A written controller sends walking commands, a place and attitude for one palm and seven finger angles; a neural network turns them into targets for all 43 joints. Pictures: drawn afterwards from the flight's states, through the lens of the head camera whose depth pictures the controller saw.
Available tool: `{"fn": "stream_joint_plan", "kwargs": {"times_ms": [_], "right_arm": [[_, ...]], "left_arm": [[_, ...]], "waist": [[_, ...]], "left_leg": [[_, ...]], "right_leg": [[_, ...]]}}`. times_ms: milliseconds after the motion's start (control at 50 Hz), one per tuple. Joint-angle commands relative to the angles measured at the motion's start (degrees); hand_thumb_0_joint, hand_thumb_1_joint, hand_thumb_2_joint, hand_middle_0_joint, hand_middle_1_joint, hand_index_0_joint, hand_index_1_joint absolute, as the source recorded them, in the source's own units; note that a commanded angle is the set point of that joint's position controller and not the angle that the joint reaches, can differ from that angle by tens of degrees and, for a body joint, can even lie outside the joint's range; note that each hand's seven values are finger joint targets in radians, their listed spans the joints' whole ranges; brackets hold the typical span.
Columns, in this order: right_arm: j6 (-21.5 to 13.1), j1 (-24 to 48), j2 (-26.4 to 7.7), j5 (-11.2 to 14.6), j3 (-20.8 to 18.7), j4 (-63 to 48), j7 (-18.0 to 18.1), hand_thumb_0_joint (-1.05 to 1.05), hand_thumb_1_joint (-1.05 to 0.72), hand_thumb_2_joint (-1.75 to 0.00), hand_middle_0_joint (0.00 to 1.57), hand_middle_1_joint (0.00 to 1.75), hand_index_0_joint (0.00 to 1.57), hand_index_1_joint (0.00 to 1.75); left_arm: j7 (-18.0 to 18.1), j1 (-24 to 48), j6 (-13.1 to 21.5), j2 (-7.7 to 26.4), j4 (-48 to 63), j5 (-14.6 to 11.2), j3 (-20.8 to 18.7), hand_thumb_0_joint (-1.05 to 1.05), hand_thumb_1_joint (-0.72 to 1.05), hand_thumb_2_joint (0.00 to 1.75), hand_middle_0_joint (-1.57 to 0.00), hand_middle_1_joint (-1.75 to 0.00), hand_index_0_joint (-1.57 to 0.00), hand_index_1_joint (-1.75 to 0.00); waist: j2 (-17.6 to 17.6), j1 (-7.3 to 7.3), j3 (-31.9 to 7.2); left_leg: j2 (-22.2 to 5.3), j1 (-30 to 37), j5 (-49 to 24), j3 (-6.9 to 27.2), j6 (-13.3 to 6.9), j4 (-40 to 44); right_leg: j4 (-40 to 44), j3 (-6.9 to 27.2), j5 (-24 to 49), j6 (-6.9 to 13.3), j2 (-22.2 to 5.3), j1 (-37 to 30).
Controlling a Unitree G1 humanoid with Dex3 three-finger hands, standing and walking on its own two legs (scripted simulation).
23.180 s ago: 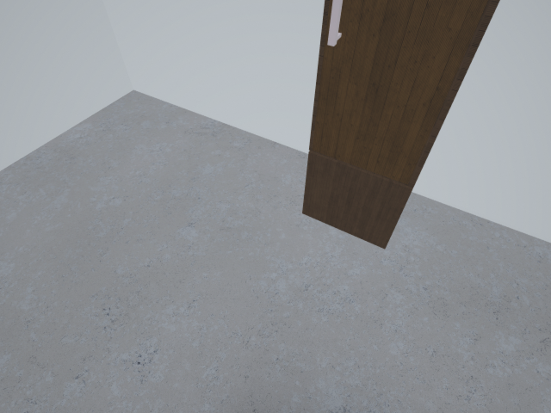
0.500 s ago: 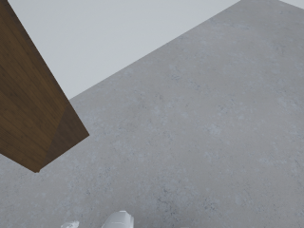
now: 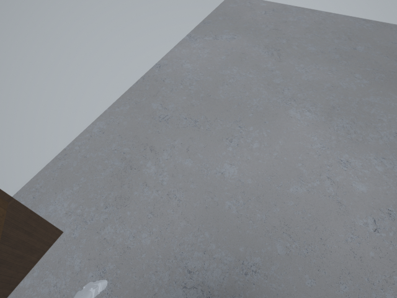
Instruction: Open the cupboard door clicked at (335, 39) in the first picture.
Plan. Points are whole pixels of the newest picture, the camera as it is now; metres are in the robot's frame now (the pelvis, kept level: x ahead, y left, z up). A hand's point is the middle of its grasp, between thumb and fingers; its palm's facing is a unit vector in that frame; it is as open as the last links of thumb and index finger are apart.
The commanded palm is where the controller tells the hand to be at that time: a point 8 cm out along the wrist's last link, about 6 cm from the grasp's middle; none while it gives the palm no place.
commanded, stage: walk to a spot facing it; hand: left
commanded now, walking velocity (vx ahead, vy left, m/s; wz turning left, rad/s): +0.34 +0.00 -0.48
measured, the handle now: out of the picture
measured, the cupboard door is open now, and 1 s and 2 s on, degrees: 44 44 44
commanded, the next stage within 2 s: turn to face it in 1.10 s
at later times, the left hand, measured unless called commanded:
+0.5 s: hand (142, 224) +0.31 +0.17 -0.15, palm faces -0.21 -0.96 -0.16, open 7.4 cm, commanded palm none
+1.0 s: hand (193, 160) +0.52 +0.04 -0.16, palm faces -0.31 -0.93 -0.20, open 7.2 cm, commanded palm none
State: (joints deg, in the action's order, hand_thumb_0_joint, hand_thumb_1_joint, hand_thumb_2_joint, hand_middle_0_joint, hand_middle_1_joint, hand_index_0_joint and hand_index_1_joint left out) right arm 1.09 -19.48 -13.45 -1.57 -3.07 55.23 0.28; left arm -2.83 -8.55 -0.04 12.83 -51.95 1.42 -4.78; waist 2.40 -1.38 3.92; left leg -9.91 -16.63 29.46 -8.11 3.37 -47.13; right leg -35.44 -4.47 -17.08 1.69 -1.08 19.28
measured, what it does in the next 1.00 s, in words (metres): walks ahead, turning right: left foot, then right foot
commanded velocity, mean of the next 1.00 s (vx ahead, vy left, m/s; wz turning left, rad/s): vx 0.36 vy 0.00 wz -0.25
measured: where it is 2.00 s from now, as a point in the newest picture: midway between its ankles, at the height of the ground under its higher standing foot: (255, 186)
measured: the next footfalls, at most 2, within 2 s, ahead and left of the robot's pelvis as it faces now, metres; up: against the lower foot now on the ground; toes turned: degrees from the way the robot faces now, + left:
left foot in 0.30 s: +0.26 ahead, +0.11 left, +0.00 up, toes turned -4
right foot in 0.70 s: +0.35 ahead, -0.20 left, +0.00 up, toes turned -26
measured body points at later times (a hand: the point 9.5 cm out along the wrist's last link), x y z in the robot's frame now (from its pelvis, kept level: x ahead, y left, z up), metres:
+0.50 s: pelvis +0.20 +0.00 +0.02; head +0.24 +0.00 +0.47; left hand +0.32 +0.22 -0.14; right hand +0.18 -0.24 -0.12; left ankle +0.22 +0.11 -0.72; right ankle +0.15 -0.12 -0.64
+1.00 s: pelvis +0.43 -0.13 +0.02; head +0.47 -0.14 +0.47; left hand +0.53 +0.09 -0.14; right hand +0.40 -0.37 -0.13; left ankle +0.57 -0.03 -0.69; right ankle +0.32 -0.18 -0.72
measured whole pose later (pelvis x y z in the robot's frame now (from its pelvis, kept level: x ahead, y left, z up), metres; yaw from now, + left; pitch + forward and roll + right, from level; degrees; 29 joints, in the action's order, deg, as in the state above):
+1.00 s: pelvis +0.43 -0.13 +0.02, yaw -20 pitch +1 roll +0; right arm -1.7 -11.2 -9.3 -1.3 -3.2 58.3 -1.1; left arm -0.3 -14.8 3.8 11.0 -61.9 1.0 -3.9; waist -0.5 -1.0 3.7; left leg -6.8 -29.7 13.4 -6.1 2.3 -41.3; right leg -19.9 -5.8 -18.7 2.4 1.0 2.5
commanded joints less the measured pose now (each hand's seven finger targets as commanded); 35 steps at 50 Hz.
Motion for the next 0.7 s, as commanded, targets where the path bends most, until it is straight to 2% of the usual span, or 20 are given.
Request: {"fn": "stream_joint_plan", "kwargs": {"times_ms": [0,20,60,180,200,240,260,280,300,320,360,400,420,480,560,600,620,640,660,680], "right_arm": [[-2.7,11.9,-6.1,0.3,-1.7,-8.4,-0.5,0.0,-0.9,-0.9,0.2,0.3,0.2,0.3],[-2.4,10.8,-5.2,0.1,-1.6,-7.2,-0.7,0.0,-0.9,-0.9,0.2,0.3,0.2,0.3],[-2.1,8.7,-3.4,0.1,-1.4,-6.0,-1.0,0.0,-0.9,-0.9,0.2,0.3,0.2,0.3],[-3.6,11.0,-2.6,0.5,-1.1,-6.8,-1.1,0.0,-0.9,-0.9,0.2,0.3,0.2,0.3],[-3.9,10.3,-2.6,0.5,-1.2,-6.5,-0.9,0.0,-0.9,-0.9,0.2,0.3,0.2,0.3],[-4.7,2.2,-4.8,0.4,-1.5,-3.6,-0.1,0.0,-0.9,-0.9,0.2,0.3,0.2,0.3],[-5.3,-5.7,-9.1,-0.3,-2.6,-1.2,0.7,0.0,-0.9,-0.9,0.2,0.3,0.2,0.3],[-5.5,-12.7,-15.2,-1.5,-3.8,-0.1,1.2,0.0,-0.9,-0.9,0.2,0.3,0.2,0.3],[-4.7,-13.1,-14.3,-1.1,-3.2,-0.6,1.5,0.0,-0.9,-0.9,0.2,0.3,0.2,0.3],[-4.9,-10.1,-11.6,-1.2,-2.7,-1.0,1.3,0.0,-0.9,-0.9,0.2,0.3,0.2,0.3],[-5.4,-3.1,-6.1,-0.8,-1.3,-2.4,1.3,0.0,-0.9,-0.9,0.2,0.3,0.2,0.3],[-6.2,-2.3,-4.5,-0.4,-0.8,-1.4,1.5,0.0,-0.9,-0.9,0.2,0.3,0.2,0.3],[-6.2,-2.8,-4.7,-0.4,-0.8,-1.0,1.4,0.0,-0.9,-0.9,0.2,0.3,0.2,0.3],[-5.7,-4.4,-4.5,-0.6,-1.0,0.5,0.9,0.0,-0.9,-0.9,0.2,0.3,0.2,0.3],[-4.8,-6.5,-5.0,-1.0,-1.0,1.9,0.3,0.0,-0.9,-0.9,0.2,0.3,0.2,0.3],[-4.4,-7.0,-5.2,-0.9,-1.0,2.7,0.2,0.0,-0.9,-0.9,0.2,0.3,0.2,0.3],[-4.2,-6.1,-5.6,-0.8,-0.7,2.9,0.2,0.0,-0.9,-0.9,0.2,0.3,0.2,0.3],[-4.2,-5.2,-4.9,-0.2,-0.4,2.8,0.0,0.0,-0.9,-0.9,0.2,0.3,0.2,0.3],[-4.6,-4.2,-2.4,0.9,0.2,1.7,-0.5,0.0,-0.9,-0.9,0.2,0.3,0.2,0.3],[-4.9,-1.6,-0.5,1.3,0.4,-0.9,-0.4,0.0,-0.9,-0.9,0.2,0.3,0.2,0.3]], "left_arm": [[3.3,-8.4,1.3,10.8,0.1,-0.1,-2.8,0.0,0.9,0.9,-0.2,-0.3,-0.2,-0.3],[3.3,-6.0,1.7,9.2,0.7,0.1,-2.2,0.0,0.9,0.9,-0.2,-0.3,-0.2,-0.3],[2.8,-5.3,2.6,8.6,0.2,0.2,-2.0,0.0,0.9,0.9,-0.2,-0.3,-0.2,-0.3],[2.0,-6.8,3.0,9.4,-2.4,0.0,-2.3,0.0,0.9,0.9,-0.2,-0.3,-0.2,-0.3],[2.1,-6.8,2.9,9.2,-3.0,-0.1,-2.3,0.0,0.9,0.9,-0.2,-0.3,-0.2,-0.3],[2.1,-4.1,2.7,7.9,-2.5,-0.4,-2.2,0.0,0.9,0.9,-0.2,-0.3,-0.2,-0.3],[1.9,-4.7,2.7,4.9,-1.8,-0.6,-1.6,0.0,0.9,0.9,-0.2,-0.3,-0.2,-0.3],[1.3,-7.5,2.7,1.4,-0.7,-1.1,-0.7,0.0,0.9,0.9,-0.2,-0.3,-0.2,-0.3],[1.2,-3.4,3.2,3.2,1.0,-0.4,-0.6,0.0,0.9,0.9,-0.2,-0.3,-0.2,-0.3],[1.2,-0.4,3.5,2.8,0.8,0.2,-0.8,0.0,0.9,0.9,-0.2,-0.3,-0.2,-0.3],[0.3,0.0,2.7,1.6,-0.1,0.4,-0.8,0.0,0.9,0.9,-0.2,-0.3,-0.2,-0.3],[-0.3,-2.3,1.6,-0.2,-1.0,0.6,-0.3,0.0,0.9,0.9,-0.2,-0.3,-0.2,-0.3],[-0.4,-2.2,1.3,-0.3,-0.7,0.5,-0.1,0.0,0.9,0.9,-0.2,-0.3,-0.2,-0.3],[-0.4,1.6,0.9,-1.5,0.5,0.5,0.4,0.0,0.9,0.9,-0.2,-0.3,-0.2,-0.3],[-0.3,5.7,1.3,-0.9,1.4,0.5,0.4,0.0,0.9,0.9,-0.2,-0.3,-0.2,-0.3],[-0.1,4.2,1.8,0.2,0.7,0.5,0.3,0.0,0.9,0.9,-0.2,-0.3,-0.2,-0.3],[0.1,-0.3,2.0,1.2,-1.0,0.5,-0.1,0.0,0.9,0.9,-0.2,-0.3,-0.2,-0.3],[0.6,-8.2,2.6,3.7,-3.7,0.6,-0.8,0.0,0.9,0.9,-0.2,-0.3,-0.2,-0.3],[1.5,-18.3,3.4,9.5,-6.7,0.9,-2.6,0.0,0.9,0.9,-0.2,-0.3,-0.2,-0.3],[2.2,-22.4,3.2,14.7,-8.0,-0.4,-3.7,0.0,0.9,0.9,-0.2,-0.3,-0.2,-0.3]], "waist": [[-13.8,5.19,-1.3],[-12.2,3.56,-0.4],[-10.6,1.79,-1.1],[-10.3,2.12,-1.0],[-9.3,1.55,-1.6],[-5.0,-2.99,-2.5],[4.8,-6.06,-6.7],[20.4,-7.15,-12.3],[11.6,-7.4,-9.6],[7.6,-6.01,-5.6],[6.3,-1.76,0.8],[6.5,0.22,-1.1],[6.1,0.33,-2.6],[4.7,-0.28,-1.3],[4.1,-1.2,0.5],[3.4,-0.14,-1.2],[2.2,2.54,-2.8],[-1.5,6.23,-6.1],[-12.5,10.5,-12.5],[-21.7,10.87,-13.7]], "left_leg": [[1.0,-27.4,-2.6,8.4,-0.2,-18.0],[1.1,-22.9,-5.8,7.5,0.3,-15.0],[2.8,-17.4,-9.2,5.5,0.7,-8.9],[6.8,-9.4,-13.4,3.3,0.0,8.2],[7.4,-5.8,-14.6,3.0,-0.2,11.6],[7.9,9.6,-17.6,2.8,-1.1,19.7],[0.3,20.8,-10.1,13.4,-4.2,23.5],[-16.6,29.7,-3.5,35.2,-10.8,31.4],[-20.1,26.8,-2.4,41.5,-15.2,33.0],[-18.4,19.4,-1.6,37.3,-14.4,34.1],[-13.7,8.8,-5.1,25.6,-10.9,37.0],[-9.8,10.4,-16.5,14.6,-8.9,36.1],[-9.3,11.0,-19.2,11.1,-9.4,36.1],[-8.3,8.2,-17.3,4.8,-9.2,37.5],[-9.1,8.4,-18.2,1.9,-9.1,36.5],[-8.6,9.5,-23.3,0.4,-8.0,31.7],[-7.5,8.6,-29.4,-1.6,-6.9,26.1],[-4.4,3.0,-34.4,-4.2,-5.0,14.7],[1.3,-11.2,-26.2,-8.7,-2.5,-3.7],[7.2,-24.0,6.3,-3.8,-1.2,-21.1]], "right_leg": [[23.9,30.2,-14.5,11.8,-17.8,-17.9],[23.8,24.5,-8.2,10.4,-15.6,-13.3],[23.0,18.9,0.9,9.5,-12.8,-10.5],[20.2,17.9,6.5,8.9,-10.7,-12.1],[18.6,18.0,7.0,8.3,-10.0,-11.3],[10.7,15.0,8.2,6.0,-6.6,-3.2],[-3.1,11.5,5.3,3.7,-1.6,4.5],[-24.5,2.4,-16.2,0.5,5.7,16.3],[-33.6,7.2,-16.0,1.3,2.2,21.1],[-39.9,7.4,-11.4,1.2,-0.2,23.0],[-39.6,7.3,-1.9,0.0,-4.3,21.3],[-33.8,5.7,1.9,-1.1,-4.9,19.2],[-29.5,4.9,1.8,-1.4,-5.0,18.2],[-15.6,1.9,3.8,-1.6,-5.1,13.3],[-4.4,-1.8,4.5,-1.1,-3.0,7.8],[0.2,-3.5,4.0,-0.1,-1.1,1.4],[2.9,-5.1,5.3,0.7,0.6,-5.4],[5.2,-3.0,4.3,2.6,0.7,-18.6],[9.8,15.3,-3.3,8.1,-12.1,-34.7],[19.2,36.0,0.5,14.4,-25.1,-39.6]]}}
